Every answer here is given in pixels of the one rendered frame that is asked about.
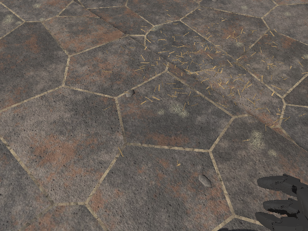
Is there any robot right hand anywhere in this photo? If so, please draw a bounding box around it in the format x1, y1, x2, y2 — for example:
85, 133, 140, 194
255, 173, 308, 231

